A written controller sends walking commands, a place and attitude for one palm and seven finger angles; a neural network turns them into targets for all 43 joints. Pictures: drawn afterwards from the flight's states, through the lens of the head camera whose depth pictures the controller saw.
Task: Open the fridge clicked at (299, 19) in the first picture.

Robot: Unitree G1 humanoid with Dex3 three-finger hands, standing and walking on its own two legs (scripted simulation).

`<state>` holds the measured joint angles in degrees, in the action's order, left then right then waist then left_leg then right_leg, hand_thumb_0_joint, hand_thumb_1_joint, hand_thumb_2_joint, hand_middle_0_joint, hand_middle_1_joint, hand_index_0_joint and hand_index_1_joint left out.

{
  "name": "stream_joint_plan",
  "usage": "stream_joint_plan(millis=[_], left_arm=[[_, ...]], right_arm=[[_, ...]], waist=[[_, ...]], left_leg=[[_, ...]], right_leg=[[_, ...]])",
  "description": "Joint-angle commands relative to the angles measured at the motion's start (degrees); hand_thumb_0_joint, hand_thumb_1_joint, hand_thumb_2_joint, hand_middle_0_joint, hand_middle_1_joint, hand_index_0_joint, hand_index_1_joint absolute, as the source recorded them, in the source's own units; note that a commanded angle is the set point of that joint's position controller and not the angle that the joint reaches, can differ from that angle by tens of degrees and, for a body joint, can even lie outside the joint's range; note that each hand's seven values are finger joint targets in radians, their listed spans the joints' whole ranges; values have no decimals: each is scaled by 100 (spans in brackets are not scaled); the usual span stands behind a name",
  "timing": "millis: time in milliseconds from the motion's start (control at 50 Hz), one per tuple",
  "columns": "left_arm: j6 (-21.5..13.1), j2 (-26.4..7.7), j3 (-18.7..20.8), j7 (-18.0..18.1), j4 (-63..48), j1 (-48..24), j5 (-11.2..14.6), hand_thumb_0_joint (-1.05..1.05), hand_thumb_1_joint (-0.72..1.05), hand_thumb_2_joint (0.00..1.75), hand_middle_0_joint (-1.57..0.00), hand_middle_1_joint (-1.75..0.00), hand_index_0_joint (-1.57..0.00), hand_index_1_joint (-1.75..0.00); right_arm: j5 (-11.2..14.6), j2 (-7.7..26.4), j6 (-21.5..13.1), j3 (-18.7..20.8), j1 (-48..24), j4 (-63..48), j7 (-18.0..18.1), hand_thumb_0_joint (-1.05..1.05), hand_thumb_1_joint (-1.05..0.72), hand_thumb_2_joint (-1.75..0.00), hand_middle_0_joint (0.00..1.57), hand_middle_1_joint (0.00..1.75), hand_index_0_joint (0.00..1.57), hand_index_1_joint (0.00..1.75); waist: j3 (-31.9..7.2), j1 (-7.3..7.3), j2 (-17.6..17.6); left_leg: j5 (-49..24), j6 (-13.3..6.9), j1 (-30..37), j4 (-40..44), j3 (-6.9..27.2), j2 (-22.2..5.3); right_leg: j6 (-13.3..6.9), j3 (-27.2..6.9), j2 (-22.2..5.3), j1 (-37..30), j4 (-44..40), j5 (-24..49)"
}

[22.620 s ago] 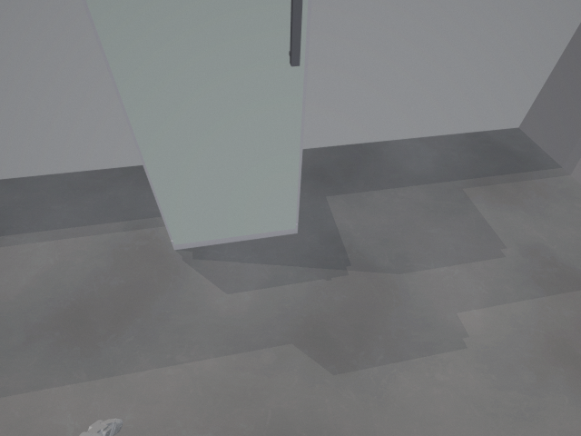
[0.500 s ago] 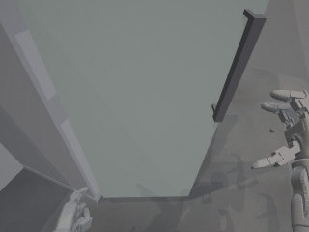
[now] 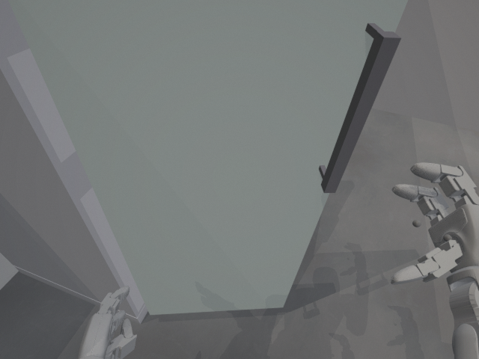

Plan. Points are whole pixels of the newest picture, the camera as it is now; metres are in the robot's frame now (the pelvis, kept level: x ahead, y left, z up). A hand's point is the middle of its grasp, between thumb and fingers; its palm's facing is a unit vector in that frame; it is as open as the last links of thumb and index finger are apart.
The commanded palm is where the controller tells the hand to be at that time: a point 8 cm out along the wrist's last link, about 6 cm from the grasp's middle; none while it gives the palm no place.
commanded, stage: draw the hand back to the body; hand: right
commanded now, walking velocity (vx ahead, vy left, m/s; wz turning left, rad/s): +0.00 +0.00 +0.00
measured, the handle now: (347, 120) +0.43 -0.17 +0.22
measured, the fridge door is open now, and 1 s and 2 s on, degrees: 66 66 66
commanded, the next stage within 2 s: step back with the hand held close in 1.48 s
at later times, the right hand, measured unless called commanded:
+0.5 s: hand (444, 242) +0.23 -0.25 +0.17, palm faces +0.33 +0.92 -0.20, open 14.3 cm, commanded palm +0.18 -0.29 +0.19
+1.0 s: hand (464, 246) +0.22 -0.27 +0.18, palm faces +0.44 +0.83 -0.35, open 9.8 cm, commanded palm +0.17 -0.31 +0.19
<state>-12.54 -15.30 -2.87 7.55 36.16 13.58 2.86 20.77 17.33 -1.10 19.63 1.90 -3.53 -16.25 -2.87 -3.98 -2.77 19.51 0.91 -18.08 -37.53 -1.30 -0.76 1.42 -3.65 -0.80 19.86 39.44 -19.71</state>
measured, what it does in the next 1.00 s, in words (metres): stands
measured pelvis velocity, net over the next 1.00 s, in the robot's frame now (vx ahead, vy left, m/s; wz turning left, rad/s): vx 0.02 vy -0.01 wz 0.03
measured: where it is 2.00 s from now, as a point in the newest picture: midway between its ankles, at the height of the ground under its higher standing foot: outside the picture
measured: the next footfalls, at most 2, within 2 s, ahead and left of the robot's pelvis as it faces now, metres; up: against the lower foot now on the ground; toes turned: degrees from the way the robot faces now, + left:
none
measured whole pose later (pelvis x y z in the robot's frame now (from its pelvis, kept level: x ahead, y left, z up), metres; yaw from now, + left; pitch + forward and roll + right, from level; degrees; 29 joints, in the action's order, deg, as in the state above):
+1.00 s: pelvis +0.02 -0.01 +0.02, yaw +2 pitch -5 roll +0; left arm -9.6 -13.3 -1.4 5.8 39.1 11.8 -1.3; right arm 4.2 19.3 -3.5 19.4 22.4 -18.9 5.4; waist 0.6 -3.9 -2.8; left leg 14.3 1.9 -4.7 -24.0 0.9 -1.8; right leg 0.1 -1.0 -0.1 5.3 25.0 -14.7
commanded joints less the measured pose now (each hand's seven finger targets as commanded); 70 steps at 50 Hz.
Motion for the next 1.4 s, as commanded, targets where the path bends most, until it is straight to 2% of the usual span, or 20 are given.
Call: stream_joint_plan(millis=[0, 80, 160, 240, 280, 320, 380, 400, 440, 460, 500, 540, 660, 720, 800, 880, 960, 1080, 1140, 1380], left_arm=[[-459, -545, 159, 117, -1182, -937, 62, 0, 90, 90, -20, -30, -20, -30], [-432, -467, 140, -81, -1238, -865, 16, 0, 90, 90, -20, -30, -20, -30], [-376, -510, 162, -160, -1123, -839, -34, 0, 90, 90, -20, -30, -20, -30], [-204, -506, 143, -119, -1076, -947, 5, 0, 90, 90, -20, -30, -20, -30], [-159, -486, 126, -108, -1120, -1000, 14, 0, 90, 90, -20, -30, -20, -30], [-147, -473, 112, -82, -1142, -1013, 7, 0, 90, 90, -20, -30, -20, -30], [-246, -461, 101, -31, -1164, -1003, -26, 0, 90, 90, -20, -30, -20, -30], [-349, -449, 108, -56, -1162, -1136, -264, 0, 90, 90, -20, -30, -20, -30], [-314, -378, 79, -86, -1007, -995, -317, 0, 90, 90, -20, -30, -20, -30], [-275, -414, 125, -100, -958, -986, -332, 0, 90, 90, -20, -30, -20, -30], [-212, -362, 130, -107, -909, -964, -349, 0, 90, 90, -20, -30, -20, -30], [-152, -354, 151, -119, -868, -957, -362, 0, 90, 90, -20, -30, -20, -30], [-78, -403, 235, -67, -790, -1078, -385, 0, 90, 90, -20, -30, -20, -30], [-82, -387, 254, -75, -764, -1086, -396, 0, 90, 90, -20, -30, -20, -30], [-63, -372, 288, -77, -716, -1095, -396, 0, 90, 90, -20, -30, -20, -30], [-43, -364, 315, -90, -693, -1076, -399, 0, 90, 90, -20, -30, -20, -30], [-32, -401, 359, -111, -711, -1066, -409, 0, 90, 90, -20, -30, -20, -30], [69, -357, 379, -118, -740, -1040, -402, 0, 90, 90, -20, -30, -20, -30], [64, -360, 358, -125, -735, -1030, -420, 0, 90, 90, -20, -30, -20, -30], [128, -345, 341, -140, -732, -1056, -440, 0, 90, 90, -20, -30, -20, -30]], right_arm=[[72, 1443, 1082, 797, -994, -1675, 367, 0, 55, -20, 25, 115, 25, 115], [-178, 1244, 1290, 655, -571, -2720, 612, 0, 55, -20, 25, 115, 25, 115], [13, 991, 1215, 736, 151, -2606, 537, 0, 55, -20, 25, 115, 25, 115], [20, 913, 1565, 679, 39, -2443, 447, 0, 55, -20, 25, 115, 25, 115], [-71, 932, 1682, 602, -93, -2674, 482, 0, 55, -20, 25, 115, 25, 115], [-152, 976, 1682, 534, -297, -2890, 514, 0, 48, -24, 25, 111, 25, 111], [-206, 1087, 1442, 529, -536, -3310, 532, 0, 37, -29, 24, 104, 24, 104], [-1099, 1976, 813, 725, -532, -3661, 1362, 0, 33, -31, 24, 102, 24, 102], [-1203, 1176, 528, 326, 476, -2814, 1787, 0, 26, -34, 24, 98, 24, 98], [-1295, 1269, 416, 375, 514, -2891, 1895, 0, 22, -36, 24, 96, 24, 96], [-1393, 1231, 169, 352, 525, -2872, 2034, 0, 15, -39, 24, 92, 24, 92], [-1462, 1181, -1, 332, 713, -2762, 2119, 0, 8, -43, 23, 87, 23, 87], [-1570, 1266, -362, 395, 872, -2634, 2235, 0, -14, -53, 23, 75, 23, 75], [-1617, 1317, -502, 479, 953, -2795, 2274, 0, -25, -58, 22, 68, 22, 68], [-1629, 1329, -584, 570, 1197, -2731, 2276, 0, -39, -65, 22, 60, 22, 60], [-1640, 1292, -628, 590, 1348, -2667, 2260, 0, -54, -73, 21, 51, 21, 51], [-1645, 1339, -657, 670, 1461, -2715, 2250, 0, -68, -80, 21, 43, 21, 43], [-1638, 1319, -641, 748, 1634, -2787, 2233, 0, -90, -90, 20, 30, 20, 30], [-1677, 1288, -627, 648, 1385, -2911, 2250, 0, -90, -90, 20, 30, 20, 30], [-1688, 1282, -533, 660, 1413, -2848, 2265, 0, -90, -90, 20, 30, 20, 30]], waist=[[-1260, -227, 15], [-1199, -133, -62], [-971, -91, 390], [-383, -33, 192], [-378, -31, -174], [-436, -5, -179], [-700, 13, -303], [-299, -89, -292], [-100, -8, 156], [-193, -37, 259], [-171, -8, -163], [-168, -13, -230], [-72, -29, 160], [-209, -65, -30], [-49, -80, 83], [127, -76, -153], [74, -98, 96], [6, -91, -13], [3, -62, -236], [8, -86, -25]], left_leg=[[-1143, -151, 645, 777, -133, 42], [-2085, -184, 748, 663, -275, 96], [-2406, -148, 729, 708, -307, 167], [-1772, -138, 426, 882, -301, 152], [-1664, -163, 452, 923, -281, 125], [-1463, -168, 453, 944, -286, 146], [-1534, -180, 563, 942, -263, 151], [-1461, -145, 600, 1321, -64, 102], [-1228, -133, 597, 1209, -165, 55], [-1249, -141, 711, 1279, -152, 67], [-1118, -127, 782, 1287, -119, 16], [-1041, -129, 855, 1369, -108, 17], [-902, -95, 1003, 1600, -103, 28], [-1045, -115, 1162, 1572, -109, 16], [-1244, -110, 1220, 1654, -123, 28], [-1214, -112, 1185, 1734, -109, 31], [-1310, -113, 1259, 1754, -141, 81], [-1605, -108, 1362, 1748, -120, 59], [-1564, -121, 1327, 1745, -129, 70], [-1696, -130, 1439, 1726, -166, 68]], right_leg=[[-283, 174, 167, -480, -917, 1092], [-248, 223, 131, -777, -902, 2007], [-225, 259, 89, -872, -868, 2133], [-209, 240, 95, -732, -1048, 1632], [-215, 234, 120, -802, -1085, 1621], [-218, 191, 117, -857, -1120, 1506], [-246, 166, 144, -1046, -1079, 1560], [-269, 264, 266, -851, -1143, 1502], [-243, 242, 187, -750, -1253, 1245], [-260, 253, 170, -834, -1291, 1286], [-249, 322, 153, -926, -1380, 1152], [-253, 341, 134, -1018, -1482, 1115], [-312, 363, 89, -1145, -1687, 1059], [-298, 346, 93, -1239, -1771, 1208], [-294, 381, 83, -1260, -1812, 1401], [-273, 420, 82, -1295, -1882, 1373], [-262, 391, 69, -1341, -1934, 1491], [-267, 462, 70, -1426, -1904, 1757], [-244, 419, 92, -1469, -1926, 1740], [-226, 378, 76, -1472, -1968, 1905]])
